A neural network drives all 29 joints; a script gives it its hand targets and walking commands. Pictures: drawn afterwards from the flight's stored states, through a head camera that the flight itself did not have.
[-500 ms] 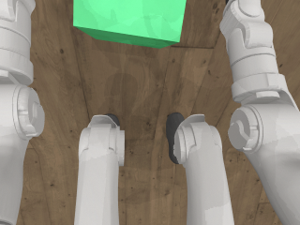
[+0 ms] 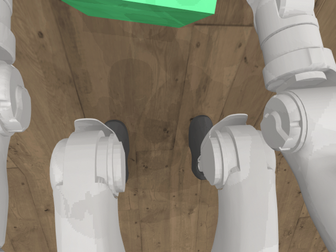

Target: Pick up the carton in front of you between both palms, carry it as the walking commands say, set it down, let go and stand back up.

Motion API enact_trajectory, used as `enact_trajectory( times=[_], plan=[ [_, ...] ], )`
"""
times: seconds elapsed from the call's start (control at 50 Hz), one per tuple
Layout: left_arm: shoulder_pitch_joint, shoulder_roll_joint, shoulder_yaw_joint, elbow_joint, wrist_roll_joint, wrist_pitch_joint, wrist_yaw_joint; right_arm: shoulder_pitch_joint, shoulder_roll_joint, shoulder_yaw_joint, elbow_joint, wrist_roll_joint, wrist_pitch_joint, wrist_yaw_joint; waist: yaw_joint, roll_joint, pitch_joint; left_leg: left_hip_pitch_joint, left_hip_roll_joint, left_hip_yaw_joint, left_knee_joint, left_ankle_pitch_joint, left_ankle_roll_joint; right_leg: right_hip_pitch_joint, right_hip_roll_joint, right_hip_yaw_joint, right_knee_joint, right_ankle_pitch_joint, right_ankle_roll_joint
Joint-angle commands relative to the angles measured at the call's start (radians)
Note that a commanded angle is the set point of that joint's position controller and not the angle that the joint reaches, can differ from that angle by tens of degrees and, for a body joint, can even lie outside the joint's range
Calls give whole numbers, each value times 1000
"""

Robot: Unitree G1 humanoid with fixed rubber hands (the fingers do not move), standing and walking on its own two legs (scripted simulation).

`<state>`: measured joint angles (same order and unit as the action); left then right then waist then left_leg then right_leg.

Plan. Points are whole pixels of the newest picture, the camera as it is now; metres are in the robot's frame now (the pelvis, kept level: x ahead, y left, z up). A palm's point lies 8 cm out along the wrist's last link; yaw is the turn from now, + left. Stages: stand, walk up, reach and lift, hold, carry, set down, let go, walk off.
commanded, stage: reach and lift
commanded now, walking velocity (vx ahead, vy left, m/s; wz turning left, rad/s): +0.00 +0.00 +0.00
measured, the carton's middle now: out of the picture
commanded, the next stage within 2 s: none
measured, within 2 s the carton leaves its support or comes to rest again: leaves its support in 0.66 s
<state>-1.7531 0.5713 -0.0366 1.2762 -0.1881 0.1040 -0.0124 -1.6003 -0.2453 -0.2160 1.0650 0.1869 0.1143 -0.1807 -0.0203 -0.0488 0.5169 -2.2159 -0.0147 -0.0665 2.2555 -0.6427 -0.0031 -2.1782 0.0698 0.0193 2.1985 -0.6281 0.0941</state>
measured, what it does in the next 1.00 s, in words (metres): rises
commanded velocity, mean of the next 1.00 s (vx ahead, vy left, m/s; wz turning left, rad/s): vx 0.00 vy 0.00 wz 0.00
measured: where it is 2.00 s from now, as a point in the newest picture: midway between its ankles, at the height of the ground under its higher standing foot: (160, 160)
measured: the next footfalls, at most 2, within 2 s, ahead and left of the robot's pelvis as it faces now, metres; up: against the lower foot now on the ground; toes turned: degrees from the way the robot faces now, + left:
none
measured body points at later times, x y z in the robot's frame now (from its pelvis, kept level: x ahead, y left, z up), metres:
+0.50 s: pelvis +0.00 +0.00 +0.00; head +0.38 +0.05 +0.21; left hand +0.59 +0.21 -0.18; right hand +0.58 -0.10 -0.18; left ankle +0.09 +0.12 -0.34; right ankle +0.11 -0.14 -0.34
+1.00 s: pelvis -0.01 -0.01 +0.07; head +0.29 +0.05 +0.40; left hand +0.53 +0.21 -0.01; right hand +0.53 -0.09 -0.01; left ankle +0.09 +0.12 -0.34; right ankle +0.11 -0.14 -0.34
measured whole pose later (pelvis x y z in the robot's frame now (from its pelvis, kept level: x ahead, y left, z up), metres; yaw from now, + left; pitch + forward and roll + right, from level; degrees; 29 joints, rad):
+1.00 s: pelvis -0.01 -0.01 +0.07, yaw +4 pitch +42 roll -4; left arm -1.39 0.21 0.38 0.96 0.23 0.38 -0.01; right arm -1.25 0.05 -0.61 0.72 -0.22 0.36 -0.12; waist -0.01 -0.02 0.01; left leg -2.16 -0.11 -0.11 1.94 -0.51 -0.06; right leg -2.12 0.11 0.07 1.92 -0.55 0.10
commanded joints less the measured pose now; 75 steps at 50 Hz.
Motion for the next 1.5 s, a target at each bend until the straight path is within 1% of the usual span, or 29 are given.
enact_trajectory(
  times=[0.0, 0.06, 0.14, 0.2, 0.24, 0.26, 0.28, 0.3, 0.34, 0.36, 0.4, 0.46, 0.54, 0.6, 0.66, 0.7, 0.72, 0.74, 0.76, 0.8, 0.82, 0.88, 0.94, 0.96, 1.06, 1.16, 1.26, 1.38, 1.48],
  plan=[
    [-268, 81, 5, -86, 1, -13, -2, -197, -94, -30, -77, -21, -19, -4, -16, 138, -1303, 679, 7, 34, -194, 525, -17, 558, 12, -124, -110, 477, -29],
    [-279, 70, 14, -98, 12, -13, -2, -213, -98, -50, -88, -42, -24, -4, -21, 137, -1281, 651, 5, 30, -200, 503, -18, 550, 13, -122, -115, 461, -34],
    [-312, 52, 10, -105, 15, -10, 0, -257, -83, -47, -101, -47, -24, -3, -15, 126, -1261, 619, 2, 31, -215, 446, -16, 571, 13, -118, -123, 427, -38],
    [-337, -18, -10, -108, 15, -2, -12, -295, -11, -26, -105, -42, -14, 9, -4, 116, -1220, 600, -4, 36, -230, 388, -13, 594, 17, -117, -132, 390, -40],
    [-342, -80, 6, -108, 38, 7, -28, -313, 59, -30, -100, -61, -5, 24, 6, 107, -1162, 577, -11, 42, -234, 359, -12, 611, 26, -117, -136, 372, -43],
    [-354, -167, 1, -110, 46, 15, -48, -330, 134, -31, -106, -79, 2, 39, 3, 107, -1133, 563, -18, 45, -235, 342, -12, 623, 32, -117, -139, 359, -46],
    [-375, -309, -8, -110, 55, 26, -81, -366, 255, -29, -113, -103, 13, 69, -8, 109, -1094, 545, -26, 48, -233, 322, -11, 625, 42, -118, -138, 344, -49],
    [-419, -505, -41, -131, 55, 38, -125, -425, 442, -4, -136, -119, 28, 114, -2, 111, -1075, 530, -36, 50, -236, 316, -7, 612, 54, -117, -132, 341, -54],
    [-389, -784, -40, -125, 78, 70, -207, -504, 688, 12, -154, -154, 64, 202, 9, 102, -1029, 499, -53, 53, -222, 312, 6, 565, 68, -120, -115, 327, -62],
    [-360, -867, -29, -140, 93, 84, -240, -511, 759, 17, -163, -165, 80, 235, 15, 92, -1013, 484, -57, 57, -215, 312, 14, 540, 71, -123, -111, 319, -65],
    [-321, -957, -14, -166, 106, 102, -279, -494, 842, 41, -189, -165, 104, 275, 30, 79, -1015, 464, -60, 67, -212, 322, 26, 516, 71, -127, -110, 317, -71],
    [-298, -1022, -9, -213, 108, 116, -301, -471, 915, 64, -203, -141, 117, 296, 47, 74, -1052, 463, -62, 71, -213, 362, 31, 506, 74, -129, -98, 343, -77],
    [-299, -1090, -47, -297, 77, 132, -299, -518, 970, 142, -268, -71, 118, 292, 66, 72, -1218, 569, -66, 76, -206, 478, 35, 524, 77, -131, -83, 415, -80],
    [-359, -1142, -113, -427, 20, 136, -278, -591, 1017, 243, -361, 5, 117, 277, 65, 70, -1505, 737, -73, 86, -194, 631, 31, 581, 81, -141, -85, 518, -74],
    [-419, -1203, -168, -596, -19, 153, -244, -629, 1064, 323, -473, 52, 127, 254, 58, 114, -1850, 1011, -81, 87, -191, 825, 19, 587, 88, -156, -118, 590, -64],
    [-419, -1253, -185, -675, -16, 180, -230, -635, 1091, 348, -553, 47, 147, 243, 48, 162, -2035, 1169, -90, 86, -202, 912, 7, 561, 95, -160, -158, 584, -58],
    [-410, -1277, -189, -691, -8, 195, -230, -633, 1098, 348, -587, 30, 160, 242, 38, 175, -2107, 1180, -96, 93, -217, 897, 1, 583, 99, -159, -179, 579, -58],
    [-383, -1319, -197, -685, 6, 208, -221, -633, 1113, 354, -606, 10, 170, 237, 32, 174, -2142, 1136, -103, 111, -240, 842, -5, 626, 110, -164, -196, 577, -55],
    [-346, -1340, -190, -663, 20, 220, -217, -614, 1119, 347, -609, -11, 180, 237, 24, 168, -2123, 1095, -109, 119, -264, 795, -9, 637, 114, -169, -212, 560, -51],
    [-253, -1380, -146, -570, 64, 244, -219, -549, 1135, 314, -551, -60, 197, 244, 17, 168, -1952, 1009, -120, 125, -319, 710, -17, 573, 116, -174, -258, 492, -45],
    [-205, -1401, -110, -511, 95, 250, -225, -511, 1150, 282, -514, -91, 202, 252, 14, 161, -1838, 932, -121, 128, -352, 633, -21, 527, 116, -173, -288, 433, -44],
    [-113, -1425, 40, -354, 218, 259, -247, -420, 1164, 130, -388, -223, 222, 280, -2, 136, -1523, 656, -130, 144, -451, 380, -24, 475, 115, -162, -373, 276, -50],
    [-87, -1413, 144, -295, 296, 265, -259, -373, 1156, 35, -329, -304, 238, 300, -10, 129, -1437, 591, -133, 144, -529, 271, -13, 479, 115, -155, -445, 210, -57],
    [-85, -1411, 163, -288, 312, 265, -259, -372, 1156, 23, -323, -317, 239, 303, -3, 128, -1437, 596, -134, 144, -551, 258, -11, 486, 115, -152, -465, 202, -58],
    [-120, -1410, 171, -330, 331, 257, -251, -385, 1177, 40, -337, -316, 240, 320, 16, 105, -1523, 680, -133, 144, -622, 244, -7, 545, 112, -146, -543, 188, -57],
    [-151, -1470, 94, -420, 295, 273, -246, -396, 1236, 130, -393, -268, 261, 334, 28, 106, -1723, 845, -137, 153, -679, 284, -15, 646, 115, -155, -602, 215, -50],
    [-80, -1563, 13, -493, 253, 310, -250, -324, 1299, 211, -435, -235, 294, 361, 26, 123, -1846, 997, -142, 153, -734, 364, -28, 725, 121, -156, -655, 276, -46],
    [68, -1643, -50, -537, 229, 313, -250, -158, 1350, 270, -442, -222, 298, 383, 19, 123, -1803, 1068, -147, 140, -801, 465, -36, 804, 120, -132, -728, 361, -45],
    [176, -1669, -70, -549, 234, 291, -237, -23, 1372, 291, -426, -226, 278, 381, 16, 113, -1694, 1103, -148, 120, -876, 477, -36, 869, 118, -104, -806, 380, -48]
  ],
)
